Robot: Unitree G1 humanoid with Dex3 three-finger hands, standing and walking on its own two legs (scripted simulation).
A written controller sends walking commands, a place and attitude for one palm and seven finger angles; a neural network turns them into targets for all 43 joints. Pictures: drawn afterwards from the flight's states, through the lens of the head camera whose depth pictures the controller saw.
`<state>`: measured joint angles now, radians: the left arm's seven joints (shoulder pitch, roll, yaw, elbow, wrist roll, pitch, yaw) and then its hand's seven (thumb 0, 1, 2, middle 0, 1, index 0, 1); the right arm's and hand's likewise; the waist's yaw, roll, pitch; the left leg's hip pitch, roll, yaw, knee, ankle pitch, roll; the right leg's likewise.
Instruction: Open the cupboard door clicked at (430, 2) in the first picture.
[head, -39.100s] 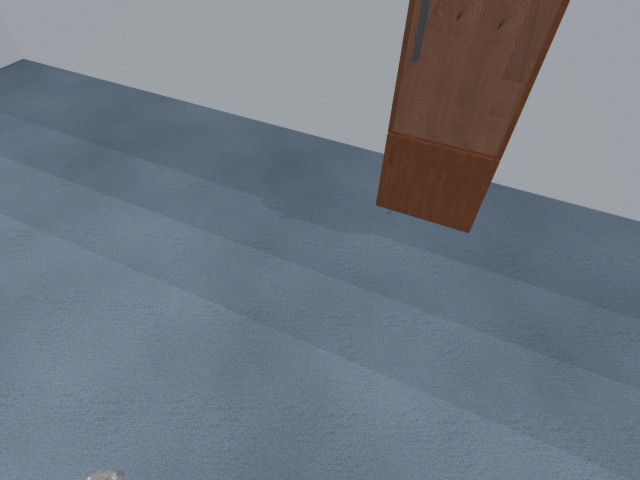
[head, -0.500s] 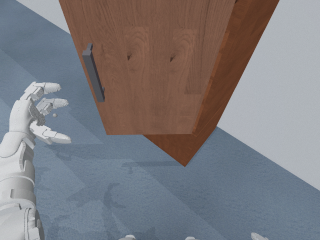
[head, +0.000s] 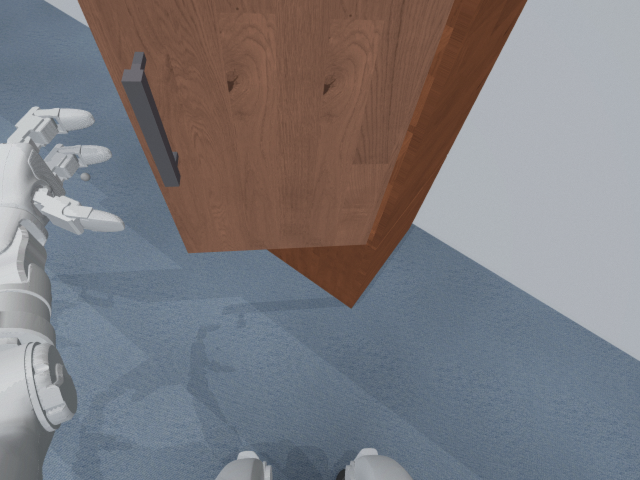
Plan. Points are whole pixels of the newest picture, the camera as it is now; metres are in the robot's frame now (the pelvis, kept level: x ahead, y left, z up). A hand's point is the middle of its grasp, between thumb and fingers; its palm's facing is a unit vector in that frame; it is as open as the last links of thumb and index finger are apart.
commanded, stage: move the hooked fingers beside the handle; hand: left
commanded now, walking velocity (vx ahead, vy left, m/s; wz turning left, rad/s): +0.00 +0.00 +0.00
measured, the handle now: (157, 126) +0.54 +0.20 +0.08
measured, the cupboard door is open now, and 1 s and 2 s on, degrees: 42 42 42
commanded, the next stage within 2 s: slide the fingers in behind the handle in 1.14 s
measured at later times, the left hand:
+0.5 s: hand (100, 146) +0.50 +0.26 +0.09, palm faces +0.05 -1.00 -0.01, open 14.0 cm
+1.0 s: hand (98, 156) +0.49 +0.27 +0.08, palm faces +0.06 -1.00 -0.01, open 14.0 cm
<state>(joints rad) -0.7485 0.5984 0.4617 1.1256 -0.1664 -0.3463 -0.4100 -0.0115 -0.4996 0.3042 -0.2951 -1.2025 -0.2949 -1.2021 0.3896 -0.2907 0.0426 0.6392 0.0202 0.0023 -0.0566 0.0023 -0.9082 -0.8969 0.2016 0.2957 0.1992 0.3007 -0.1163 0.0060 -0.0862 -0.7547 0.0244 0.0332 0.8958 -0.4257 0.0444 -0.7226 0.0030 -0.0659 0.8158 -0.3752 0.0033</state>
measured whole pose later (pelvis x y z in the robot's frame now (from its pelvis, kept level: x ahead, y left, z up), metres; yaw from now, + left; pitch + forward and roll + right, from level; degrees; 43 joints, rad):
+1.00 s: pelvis +0.01 +0.00 -0.01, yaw -1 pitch +19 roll -4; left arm -0.85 0.67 0.49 1.21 -0.12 -0.33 -0.39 -0.01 -0.50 0.30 -0.30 -1.20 -0.30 -1.20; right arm 0.40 -0.28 0.06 0.59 0.01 0.08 -0.04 0.00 -0.91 -0.90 0.20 0.30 0.20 0.30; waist -0.15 0.01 -0.09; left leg -0.83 0.04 0.03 0.94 -0.45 0.04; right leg -0.79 0.02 -0.07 0.84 -0.39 0.00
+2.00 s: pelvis +0.00 -0.01 -0.01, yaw -1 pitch +18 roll -3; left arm -0.84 0.51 0.41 1.16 -0.11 -0.37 -0.24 -0.01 -0.50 0.30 -0.30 -1.20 -0.30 -1.20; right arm 0.40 -0.27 0.04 0.62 0.01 0.07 -0.01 0.00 -0.91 -0.90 0.20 0.30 0.20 0.30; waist -0.15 0.02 -0.10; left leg -0.80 0.04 0.03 0.93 -0.44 0.03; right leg -0.78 0.02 -0.06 0.86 -0.39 -0.01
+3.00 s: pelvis +0.00 -0.01 -0.01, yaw -1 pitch +18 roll -2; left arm -0.84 0.47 0.40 1.15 -0.10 -0.40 -0.18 -0.01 -0.49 0.31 -0.30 -1.21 -0.30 -1.21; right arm 0.41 -0.27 0.03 0.63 0.00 0.06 -0.01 0.00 -0.91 -0.90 0.20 0.30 0.20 0.30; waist -0.15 0.02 -0.11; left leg -0.80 0.04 0.03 0.93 -0.44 0.03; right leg -0.78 0.02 -0.06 0.86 -0.39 -0.01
